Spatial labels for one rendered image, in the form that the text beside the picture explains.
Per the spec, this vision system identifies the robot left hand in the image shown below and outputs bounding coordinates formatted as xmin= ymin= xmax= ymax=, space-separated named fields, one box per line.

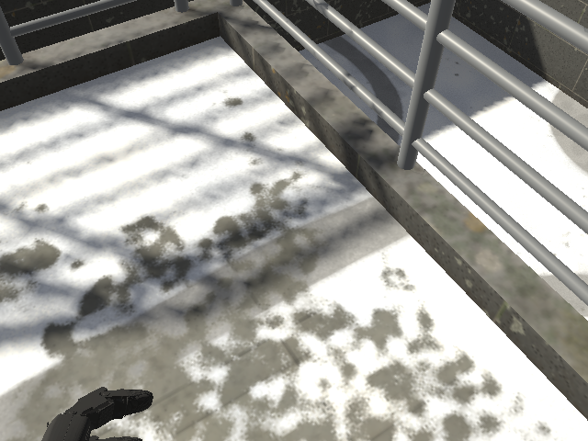
xmin=41 ymin=387 xmax=153 ymax=441

